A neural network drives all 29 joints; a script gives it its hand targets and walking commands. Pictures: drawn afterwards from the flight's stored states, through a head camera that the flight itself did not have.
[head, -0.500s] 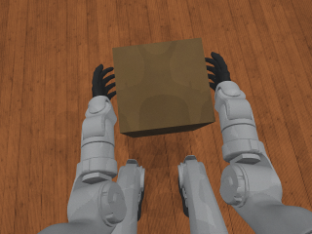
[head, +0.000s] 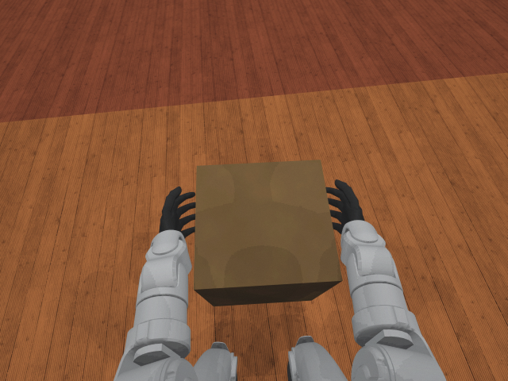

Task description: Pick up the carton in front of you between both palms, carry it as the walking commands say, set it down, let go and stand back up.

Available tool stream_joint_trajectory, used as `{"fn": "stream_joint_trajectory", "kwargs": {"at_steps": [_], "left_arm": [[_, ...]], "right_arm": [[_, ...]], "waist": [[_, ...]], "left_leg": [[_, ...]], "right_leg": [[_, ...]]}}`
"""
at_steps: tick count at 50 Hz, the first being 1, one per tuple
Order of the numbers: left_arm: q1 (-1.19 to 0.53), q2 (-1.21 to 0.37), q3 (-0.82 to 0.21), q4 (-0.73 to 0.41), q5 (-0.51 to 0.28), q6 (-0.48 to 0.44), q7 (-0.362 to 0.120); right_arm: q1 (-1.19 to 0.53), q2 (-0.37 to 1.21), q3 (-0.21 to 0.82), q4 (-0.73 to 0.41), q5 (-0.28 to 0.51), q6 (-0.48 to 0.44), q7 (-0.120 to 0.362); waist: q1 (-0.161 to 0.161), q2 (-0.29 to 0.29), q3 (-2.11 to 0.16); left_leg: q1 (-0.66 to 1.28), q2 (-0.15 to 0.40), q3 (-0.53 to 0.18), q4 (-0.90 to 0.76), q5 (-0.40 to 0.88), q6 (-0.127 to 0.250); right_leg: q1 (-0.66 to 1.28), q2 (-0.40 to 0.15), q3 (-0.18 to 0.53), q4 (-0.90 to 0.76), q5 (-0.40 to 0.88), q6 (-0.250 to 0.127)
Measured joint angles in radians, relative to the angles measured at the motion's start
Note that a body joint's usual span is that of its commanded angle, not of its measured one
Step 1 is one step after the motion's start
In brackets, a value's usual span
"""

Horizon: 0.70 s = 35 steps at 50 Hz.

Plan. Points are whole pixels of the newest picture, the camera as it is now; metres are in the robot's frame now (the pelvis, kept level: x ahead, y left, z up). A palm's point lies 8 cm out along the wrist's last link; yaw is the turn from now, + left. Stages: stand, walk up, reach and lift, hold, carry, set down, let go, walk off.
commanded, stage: reach and lift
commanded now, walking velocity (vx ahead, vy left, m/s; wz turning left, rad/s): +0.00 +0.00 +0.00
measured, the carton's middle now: (261, 241) +0.36 +0.00 -0.10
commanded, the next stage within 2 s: hold in 1.38 s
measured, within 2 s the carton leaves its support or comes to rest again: neither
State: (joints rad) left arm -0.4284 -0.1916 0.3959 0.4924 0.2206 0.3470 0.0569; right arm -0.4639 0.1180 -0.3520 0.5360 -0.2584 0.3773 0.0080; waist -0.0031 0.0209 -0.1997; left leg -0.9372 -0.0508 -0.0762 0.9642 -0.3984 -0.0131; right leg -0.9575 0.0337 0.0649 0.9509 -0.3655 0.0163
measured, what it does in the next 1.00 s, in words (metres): rises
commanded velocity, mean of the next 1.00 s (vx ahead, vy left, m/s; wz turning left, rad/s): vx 0.00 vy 0.00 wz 0.00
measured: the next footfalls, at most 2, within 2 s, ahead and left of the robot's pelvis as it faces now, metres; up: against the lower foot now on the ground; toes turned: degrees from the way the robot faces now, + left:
none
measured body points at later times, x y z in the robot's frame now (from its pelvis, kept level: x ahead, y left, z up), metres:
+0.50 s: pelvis +0.02 +0.00 +0.07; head -0.02 +0.01 +0.52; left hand +0.33 +0.15 +0.09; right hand +0.32 -0.15 +0.09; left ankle +0.03 +0.12 -0.67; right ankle +0.04 -0.13 -0.67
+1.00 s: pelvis +0.02 +0.00 +0.07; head +0.00 +0.00 +0.52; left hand +0.34 +0.15 +0.10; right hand +0.33 -0.15 +0.09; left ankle +0.03 +0.12 -0.67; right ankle +0.04 -0.13 -0.67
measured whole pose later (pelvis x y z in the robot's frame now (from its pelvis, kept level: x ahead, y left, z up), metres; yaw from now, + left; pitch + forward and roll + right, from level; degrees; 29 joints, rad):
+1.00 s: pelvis +0.02 +0.00 +0.07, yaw +0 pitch -4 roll +0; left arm -0.31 -0.17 0.27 0.35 0.30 0.63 0.00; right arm -0.29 0.16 -0.26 0.32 -0.30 0.66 0.00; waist -0.01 0.00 0.01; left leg -0.10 -0.02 -0.09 0.39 -0.21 0.00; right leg -0.12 0.02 0.07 0.37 -0.18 0.01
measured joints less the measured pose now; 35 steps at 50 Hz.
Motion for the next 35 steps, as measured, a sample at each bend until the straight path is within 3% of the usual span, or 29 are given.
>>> {"fn": "stream_joint_trajectory", "kwargs": {"at_steps": [10,20,26,35], "left_arm": [[0.104,0.023,-0.084,-0.035,-0.002,0.067,-0.012],[0.138,0.032,-0.131,-0.091,0.031,0.199,-0.030],[0.105,0.023,-0.104,-0.071,0.083,0.252,-0.048],[0.066,0.011,-0.065,-0.078,0.101,0.245,-0.063]], "right_arm": [[0.143,0.030,0.048,-0.080,0.008,0.057,-0.019],[0.202,0.033,0.092,-0.163,-0.002,0.190,-0.024],[0.169,0.042,0.065,-0.137,-0.044,0.238,-0.006],[0.133,0.052,0.043,-0.157,-0.061,0.244,-0.001]], "waist": [[-0.005,-0.011,0.054],[-0.003,-0.022,0.112],[-0.004,-0.024,0.157],[-0.005,-0.019,0.204]], "left_leg": [[0.359,0.010,-0.004,-0.260,0.076,0.009],[0.689,0.019,-0.008,-0.468,0.142,0.013],[0.764,0.021,-0.008,-0.502,0.160,0.014],[0.769,0.022,-0.009,-0.498,0.165,0.012]], "right_leg": [[0.363,-0.008,0.004,-0.266,0.077,0.000],[0.697,-0.015,0.006,-0.481,0.146,-0.001],[0.772,-0.016,0.006,-0.514,0.163,-0.002],[0.776,-0.014,0.006,-0.508,0.168,-0.003]]}}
